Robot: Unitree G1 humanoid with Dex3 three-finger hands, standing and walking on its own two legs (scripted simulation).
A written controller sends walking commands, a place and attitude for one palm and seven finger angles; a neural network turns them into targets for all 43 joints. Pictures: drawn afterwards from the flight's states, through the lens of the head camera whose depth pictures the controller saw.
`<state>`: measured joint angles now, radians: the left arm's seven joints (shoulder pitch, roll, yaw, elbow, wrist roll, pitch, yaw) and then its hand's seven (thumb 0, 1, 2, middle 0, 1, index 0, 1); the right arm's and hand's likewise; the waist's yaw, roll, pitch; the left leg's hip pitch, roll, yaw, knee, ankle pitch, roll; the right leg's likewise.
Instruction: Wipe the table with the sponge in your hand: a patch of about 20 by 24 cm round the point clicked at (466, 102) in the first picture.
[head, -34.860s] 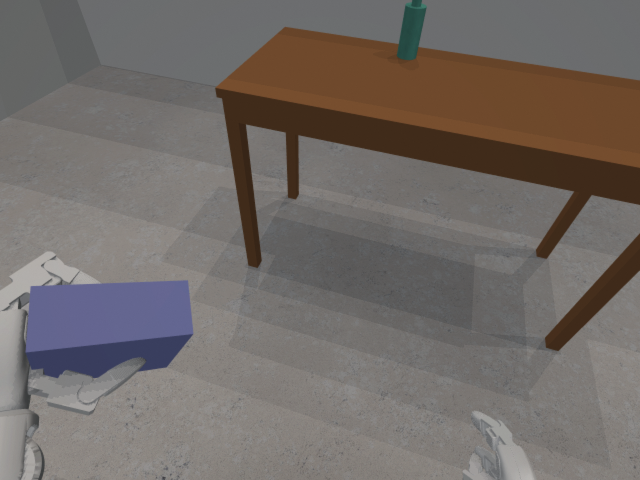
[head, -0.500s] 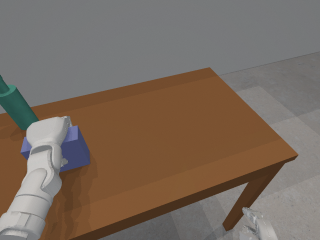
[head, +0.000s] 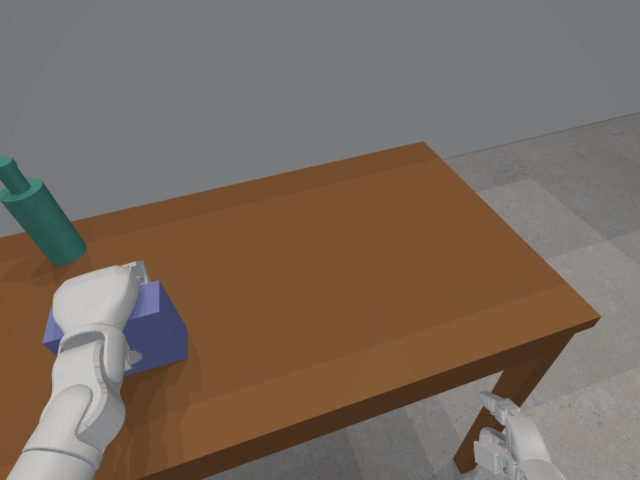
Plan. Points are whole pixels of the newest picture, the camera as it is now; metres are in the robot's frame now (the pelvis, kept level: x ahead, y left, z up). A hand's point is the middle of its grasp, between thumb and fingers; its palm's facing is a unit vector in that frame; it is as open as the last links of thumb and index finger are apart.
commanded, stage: wipe back along the first lane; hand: left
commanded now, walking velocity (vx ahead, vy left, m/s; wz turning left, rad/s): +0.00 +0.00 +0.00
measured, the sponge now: (130, 342) +0.27 +0.30 +0.03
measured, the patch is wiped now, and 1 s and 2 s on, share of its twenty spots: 1.00 1.00 1.00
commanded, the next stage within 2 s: lift the sponge slowly off the table in 0.44 s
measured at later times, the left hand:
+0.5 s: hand (118, 358) +0.22 +0.28 +0.07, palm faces +0.06 -0.07 -1.00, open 9.5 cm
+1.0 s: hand (119, 367) +0.21 +0.27 +0.08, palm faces +0.04 -0.09 -0.99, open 9.5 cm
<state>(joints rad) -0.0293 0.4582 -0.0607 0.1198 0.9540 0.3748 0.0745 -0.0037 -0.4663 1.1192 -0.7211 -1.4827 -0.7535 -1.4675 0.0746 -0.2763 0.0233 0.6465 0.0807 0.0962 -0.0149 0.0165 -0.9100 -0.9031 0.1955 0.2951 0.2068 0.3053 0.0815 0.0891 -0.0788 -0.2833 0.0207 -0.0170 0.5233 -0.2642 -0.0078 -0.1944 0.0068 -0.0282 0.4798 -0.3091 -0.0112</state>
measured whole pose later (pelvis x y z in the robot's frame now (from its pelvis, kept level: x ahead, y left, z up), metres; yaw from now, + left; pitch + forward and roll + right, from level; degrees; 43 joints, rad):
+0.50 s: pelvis +0.00 +0.00 +0.00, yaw -1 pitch +0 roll +0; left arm 0.22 0.42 -0.08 -0.15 0.95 0.42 0.11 0.01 -0.46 1.12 -0.72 -1.49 -0.75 -1.47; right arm 0.07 -0.28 0.01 0.66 0.08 0.09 -0.01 0.02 -0.91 -0.90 0.19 0.30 0.19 0.30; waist 0.09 0.10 -0.07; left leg -0.26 0.02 0.00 0.53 -0.27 -0.01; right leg -0.18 0.01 -0.01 0.50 -0.32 -0.01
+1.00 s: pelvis -0.01 -0.01 +0.00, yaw -1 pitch -2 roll +0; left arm 0.20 0.45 -0.11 -0.17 0.93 0.42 0.06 0.00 -0.48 1.11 -0.75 -1.45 -0.78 -1.43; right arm 0.06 -0.27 0.02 0.67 0.06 0.06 -0.03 0.02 -0.91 -0.90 0.20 0.30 0.19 0.30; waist 0.11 0.10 -0.04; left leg -0.21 0.03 -0.01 0.51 -0.25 -0.02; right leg -0.14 0.01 -0.02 0.49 -0.30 -0.02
